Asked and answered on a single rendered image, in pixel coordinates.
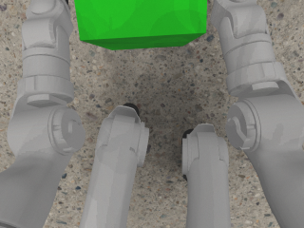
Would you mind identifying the right robot thigh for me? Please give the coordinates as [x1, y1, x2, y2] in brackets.
[181, 132, 231, 228]

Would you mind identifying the robot right forearm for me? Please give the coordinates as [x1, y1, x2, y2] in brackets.
[210, 0, 304, 108]

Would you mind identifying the right robot shin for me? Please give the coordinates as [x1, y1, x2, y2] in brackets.
[186, 123, 229, 177]

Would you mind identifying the right robot upper arm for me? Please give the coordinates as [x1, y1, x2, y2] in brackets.
[224, 94, 304, 228]

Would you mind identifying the carton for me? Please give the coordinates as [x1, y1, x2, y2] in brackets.
[74, 0, 207, 50]

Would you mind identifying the robot left forearm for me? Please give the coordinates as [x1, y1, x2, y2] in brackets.
[7, 0, 74, 139]

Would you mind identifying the left robot upper arm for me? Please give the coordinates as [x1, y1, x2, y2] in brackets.
[0, 104, 86, 228]

